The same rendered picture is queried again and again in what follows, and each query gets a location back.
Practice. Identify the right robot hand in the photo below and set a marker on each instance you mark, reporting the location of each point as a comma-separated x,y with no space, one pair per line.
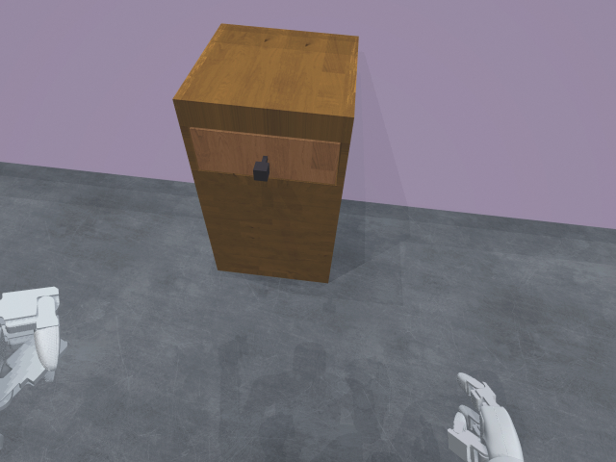
492,433

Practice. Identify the handle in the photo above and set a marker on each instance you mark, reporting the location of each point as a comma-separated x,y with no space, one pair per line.
261,170

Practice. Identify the drawer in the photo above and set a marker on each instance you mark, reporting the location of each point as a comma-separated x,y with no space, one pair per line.
288,158

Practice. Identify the left robot hand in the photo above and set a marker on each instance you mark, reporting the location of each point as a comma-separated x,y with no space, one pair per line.
28,322

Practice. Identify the cabinet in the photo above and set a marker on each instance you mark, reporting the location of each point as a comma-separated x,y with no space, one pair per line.
274,82

